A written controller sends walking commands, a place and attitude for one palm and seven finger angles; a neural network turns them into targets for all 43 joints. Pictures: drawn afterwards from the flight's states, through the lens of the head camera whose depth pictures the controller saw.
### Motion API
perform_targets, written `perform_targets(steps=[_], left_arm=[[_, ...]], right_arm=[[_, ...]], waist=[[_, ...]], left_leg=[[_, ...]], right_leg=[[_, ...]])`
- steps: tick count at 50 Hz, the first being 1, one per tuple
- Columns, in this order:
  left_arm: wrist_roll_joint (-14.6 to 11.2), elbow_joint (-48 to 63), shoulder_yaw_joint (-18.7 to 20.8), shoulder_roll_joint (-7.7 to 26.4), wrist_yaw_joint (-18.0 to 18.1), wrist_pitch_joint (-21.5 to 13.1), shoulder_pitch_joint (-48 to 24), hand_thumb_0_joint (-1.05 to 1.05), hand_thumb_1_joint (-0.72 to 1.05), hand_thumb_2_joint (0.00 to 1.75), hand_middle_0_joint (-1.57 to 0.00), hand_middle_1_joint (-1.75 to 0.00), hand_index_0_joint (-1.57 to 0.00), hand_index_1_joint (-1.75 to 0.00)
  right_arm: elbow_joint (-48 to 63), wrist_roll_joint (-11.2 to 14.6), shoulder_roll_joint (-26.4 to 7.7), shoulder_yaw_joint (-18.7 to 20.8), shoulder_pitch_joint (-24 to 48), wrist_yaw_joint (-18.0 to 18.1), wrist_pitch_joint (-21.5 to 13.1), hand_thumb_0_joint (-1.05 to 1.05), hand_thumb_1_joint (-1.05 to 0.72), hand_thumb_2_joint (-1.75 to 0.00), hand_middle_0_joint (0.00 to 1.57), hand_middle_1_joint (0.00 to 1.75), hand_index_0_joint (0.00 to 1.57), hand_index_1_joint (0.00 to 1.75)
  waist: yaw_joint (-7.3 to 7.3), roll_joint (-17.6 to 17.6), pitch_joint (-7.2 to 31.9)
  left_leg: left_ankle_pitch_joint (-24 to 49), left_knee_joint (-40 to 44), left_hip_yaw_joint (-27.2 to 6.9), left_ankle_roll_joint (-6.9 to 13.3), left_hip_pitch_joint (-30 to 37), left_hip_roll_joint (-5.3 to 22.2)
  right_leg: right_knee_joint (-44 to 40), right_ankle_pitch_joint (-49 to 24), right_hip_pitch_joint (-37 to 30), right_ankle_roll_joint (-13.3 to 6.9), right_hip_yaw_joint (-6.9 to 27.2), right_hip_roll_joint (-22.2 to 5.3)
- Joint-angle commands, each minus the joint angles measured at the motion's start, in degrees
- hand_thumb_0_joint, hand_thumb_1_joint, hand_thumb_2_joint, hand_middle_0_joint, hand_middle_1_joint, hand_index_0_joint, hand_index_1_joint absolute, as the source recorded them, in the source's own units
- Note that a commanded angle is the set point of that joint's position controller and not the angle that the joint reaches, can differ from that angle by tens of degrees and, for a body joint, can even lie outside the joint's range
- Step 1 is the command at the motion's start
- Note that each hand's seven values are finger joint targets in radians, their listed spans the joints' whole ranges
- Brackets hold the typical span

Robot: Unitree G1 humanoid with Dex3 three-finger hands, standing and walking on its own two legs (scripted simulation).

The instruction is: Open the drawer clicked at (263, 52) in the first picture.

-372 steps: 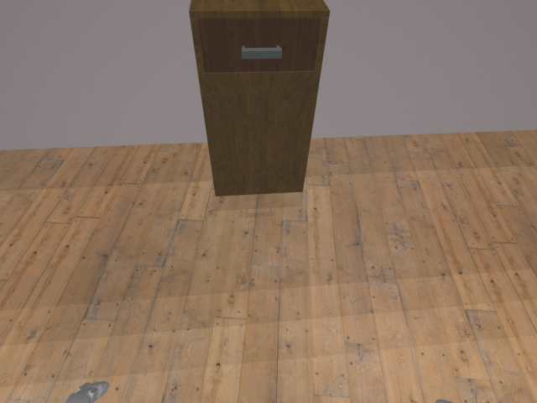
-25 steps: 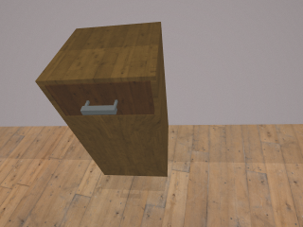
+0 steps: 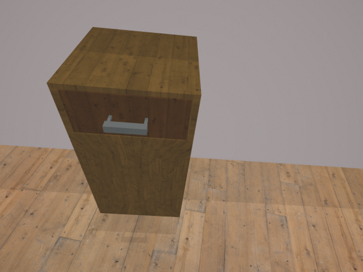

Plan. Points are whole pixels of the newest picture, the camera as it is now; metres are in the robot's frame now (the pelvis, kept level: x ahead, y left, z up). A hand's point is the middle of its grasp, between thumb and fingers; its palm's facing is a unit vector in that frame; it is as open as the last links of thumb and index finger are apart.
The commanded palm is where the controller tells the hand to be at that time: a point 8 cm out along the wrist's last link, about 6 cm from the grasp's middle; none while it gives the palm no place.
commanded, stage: come to a stop and stand still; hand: left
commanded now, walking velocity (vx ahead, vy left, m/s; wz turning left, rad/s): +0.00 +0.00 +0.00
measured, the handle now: (127, 123) +0.56 +0.20 -0.02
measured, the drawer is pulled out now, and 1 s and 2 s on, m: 0.00 0.00 0.00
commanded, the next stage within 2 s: look again from close up in 1.34 s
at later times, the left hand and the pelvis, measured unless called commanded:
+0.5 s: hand out of the picture +0.05 +0.16 -0.19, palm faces +0.03 -0.98 -0.22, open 7.2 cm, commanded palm none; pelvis +0.04 -0.01 -0.01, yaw -1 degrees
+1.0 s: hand out of the picture +0.00 +0.11 -0.18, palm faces +0.03 -0.99 -0.17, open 7.3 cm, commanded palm none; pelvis +0.02 -0.04 -0.01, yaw -1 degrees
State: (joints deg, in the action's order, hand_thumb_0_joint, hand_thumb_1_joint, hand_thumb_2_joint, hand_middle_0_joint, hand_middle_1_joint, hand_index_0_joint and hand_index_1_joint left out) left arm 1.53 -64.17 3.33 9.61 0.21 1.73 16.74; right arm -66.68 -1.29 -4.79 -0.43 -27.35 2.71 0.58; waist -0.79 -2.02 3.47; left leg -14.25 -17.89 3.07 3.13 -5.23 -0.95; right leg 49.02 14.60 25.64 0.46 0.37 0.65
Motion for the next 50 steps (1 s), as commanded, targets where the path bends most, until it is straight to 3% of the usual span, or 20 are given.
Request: perform_targets(steps=[1, 4, 6, 8, 10, 12, 13, 15, 20, 27, 32, 39, 50], left_arm=[[-0.2, 1.2, -0.7, 1.5, 0.7, -1.3, 1.1, 0.0, 0.9, 0.9, -0.2, -0.3, -0.2, -0.3], [-0.9, 1.7, -1.7, 0.5, 1.3, -1.7, -2.3, 0.0, 0.9, 0.9, -0.2, -0.3, -0.2, -0.3], [-1.2, 1.6, -1.8, 0.1, 1.4, -1.6, -2.8, 0.0, 0.9, 0.9, -0.2, -0.3, -0.2, -0.3], [-1.3, 1.1, -1.8, 0.5, 1.6, -1.5, -1.7, 0.0, 0.9, 0.9, -0.2, -0.3, -0.2, -0.3], [-1.4, -0.2, -1.9, 0.4, 1.8, -1.8, 1.4, 0.0, 0.9, 0.9, -0.2, -0.3, -0.2, -0.3], [-1.5, -1.8, -1.9, 1.3, 2.2, -2.3, 4.4, 0.0, 0.9, 0.9, -0.2, -0.3, -0.2, -0.3], [-1.6, -1.9, -2.2, 1.5, 2.4, -2.4, 4.8, 0.0, 0.9, 0.9, -0.2, -0.3, -0.2, -0.3], [-1.5, -2.1, -2.1, 1.2, 2.7, -2.5, 4.7, 0.0, 0.9, 0.9, -0.2, -0.3, -0.2, -0.3], [-1.4, -1.4, -2.5, 0.9, 2.9, -2.2, 3.6, 0.0, 0.9, 0.9, -0.2, -0.3, -0.2, -0.3], [-1.2, -1.5, -2.6, 1.7, 2.8, -2.2, 3.3, 0.0, 0.9, 0.9, -0.2, -0.3, -0.2, -0.3], [-1.3, -1.5, -2.7, 2.5, 2.7, -2.5, 3.7, 0.0, 0.9, 0.9, -0.2, -0.3, -0.2, -0.3], [-1.3, -1.7, -3.0, 2.3, 2.4, -2.5, 3.6, 0.0, 0.9, 0.9, -0.2, -0.3, -0.2, -0.3], [-1.4, -1.7, -2.9, 2.0, 2.3, -2.8, 4.0, 0.0, 0.9, 0.9, -0.2, -0.3, -0.2, -0.3]], right_arm=[[1.2, 0.5, -6.7, 0.2, -0.5, 1.3, -3.1, 0.0, -0.9, -0.9, 0.2, 0.3, 0.2, 0.3], [-0.9, 0.2, -6.3, 0.1, -3.7, 1.9, -3.4, 0.0, -0.9, -0.9, 0.2, 0.3, 0.2, 0.3], [-1.5, 0.3, -7.0, 0.7, -4.6, 1.8, -2.9, 0.0, -0.9, -0.9, 0.2, 0.3, 0.2, 0.3], [-1.3, 0.6, -7.0, 1.1, -4.2, 1.6, -2.6, 0.0, -0.9, -0.9, 0.2, 0.3, 0.2, 0.3], [-0.7, 0.8, -6.4, 1.2, -2.7, 1.7, -2.6, 0.0, -0.9, -0.9, 0.2, 0.3, 0.2, 0.3], [0.1, 1.2, -4.7, 1.0, -1.6, 1.5, -2.8, 0.0, -0.9, -0.9, 0.2, 0.3, 0.2, 0.3], [0.3, 1.3, -4.3, 1.0, -0.8, 1.3, -2.8, 0.0, -0.9, -0.9, 0.2, 0.3, 0.2, 0.3], [0.1, 0.9, -4.6, 1.1, -0.6, 1.3, -2.5, 0.0, -0.9, -0.9, 0.2, 0.3, 0.2, 0.3], [-0.3, 0.8, -5.4, 1.1, 0.5, 1.3, -2.3, 0.0, -0.9, -0.9, 0.2, 0.3, 0.2, 0.3], [0.0, 0.8, -6.0, 0.9, 3.3, 1.1, -1.8, 0.0, -0.9, -0.9, 0.2, 0.3, 0.2, 0.3], [0.4, 0.8, -6.8, 0.8, 4.5, 1.1, -1.7, 0.0, -0.9, -0.9, 0.2, 0.3, 0.2, 0.3], [0.6, 0.9, -7.0, 0.6, 5.4, 0.9, -1.5, 0.0, -0.9, -0.9, 0.2, 0.3, 0.2, 0.3], [0.4, 0.9, -6.6, 0.5, 4.5, 0.6, -1.7, 0.0, -0.9, -0.9, 0.2, 0.3, 0.2, 0.3]], waist=[[1.54, 8.6, -10.5], [-0.53, 10.4, -8.5], [-1.34, 10.8, -6.7], [-1.05, 10.7, -5.9], [0.3, 8.6, -4.1], [0.73, 5.0, -3.2], [0.81, 4.4, -3.7], [0.53, -0.7, -3.3], [0.39, 1.1, -4.5], [0.39, 1.2, -7.3], [0.41, 2.9, -5.4], [0.56, 2.8, -7.9], [0.77, 2.1, -8.3]], left_leg=[[13.8, 8.2, -10.3, 2.0, -2.3, 12.1], [42.5, 1.4, -9.4, 4.2, 4.5, 14.1], [47.4, -1.4, -8.8, 4.6, 6.8, 13.8], [46.1, -2.7, -8.4, 3.8, 5.8, 13.1], [43.0, -5.3, -7.1, 1.6, 4.0, 11.3], [32.8, -5.5, -5.4, -0.9, -3.6, 8.8], [26.7, -4.0, -5.2, -1.5, -5.5, 7.7], [27.6, -3.7, -4.7, -1.9, -3.6, 7.4], [31.0, -3.7, -3.9, -1.5, 0.7, 7.7], [24.6, -2.8, -3.8, -1.6, 0.4, 7.6], [23.1, -2.9, -3.6, -1.8, 1.6, 7.5], [15.1, -1.5, -3.8, -1.8, 0.3, 7.5], [9.9, -0.4, -4.0, -1.9, -1.5, 7.4]], right_leg=[[-0.4, 0.6, 3.8, 1.4, 0.7, -2.7], [-9.9, 6.5, -0.3, 1.5, -1.5, -2.9], [-14.9, 6.9, -3.3, 0.9, -2.6, -2.7], [-19.8, 3.6, -7.1, 0.5, -2.8, -2.8], [-27.0, -6.4, -13.4, -0.1, -2.6, -3.7], [-25.8, -22.7, -22.6, -1.8, 1.0, -7.1], [-24.7, -27.2, -23.9, -2.4, 1.4, -8.5], [-22.5, -30.2, -23.3, -2.8, 0.9, -7.5], [-23.2, -26.2, -19.5, -2.2, 0.3, -6.6], [-25.0, -25.2, -18.6, -2.5, 1.1, -6.8], [-25.8, -26.4, -19.7, -2.8, 1.6, -7.1], [-28.4, -19.7, -18.2, -2.7, 2.1, -6.8], [-30.1, -15.2, -18.1, -2.7, 2.6, -6.6]])
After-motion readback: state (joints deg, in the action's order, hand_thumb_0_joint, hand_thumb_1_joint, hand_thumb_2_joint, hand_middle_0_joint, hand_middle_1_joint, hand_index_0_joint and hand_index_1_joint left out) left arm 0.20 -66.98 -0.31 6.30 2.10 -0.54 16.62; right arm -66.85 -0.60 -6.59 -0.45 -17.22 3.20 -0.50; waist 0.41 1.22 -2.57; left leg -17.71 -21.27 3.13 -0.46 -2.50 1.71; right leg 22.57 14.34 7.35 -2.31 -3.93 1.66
